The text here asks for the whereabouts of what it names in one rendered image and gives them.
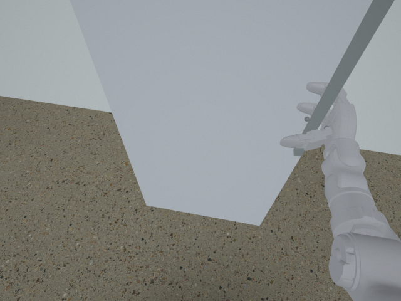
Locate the robot right upper arm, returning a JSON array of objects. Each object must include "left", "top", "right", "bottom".
[{"left": 328, "top": 232, "right": 401, "bottom": 301}]

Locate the robot right forearm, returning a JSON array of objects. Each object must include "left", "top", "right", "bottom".
[{"left": 321, "top": 138, "right": 401, "bottom": 242}]

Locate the robot right hand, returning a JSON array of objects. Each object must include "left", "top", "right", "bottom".
[{"left": 280, "top": 82, "right": 357, "bottom": 151}]

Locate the handle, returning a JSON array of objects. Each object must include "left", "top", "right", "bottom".
[{"left": 293, "top": 0, "right": 395, "bottom": 156}]

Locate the fridge door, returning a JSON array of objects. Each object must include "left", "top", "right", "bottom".
[{"left": 70, "top": 0, "right": 373, "bottom": 226}]

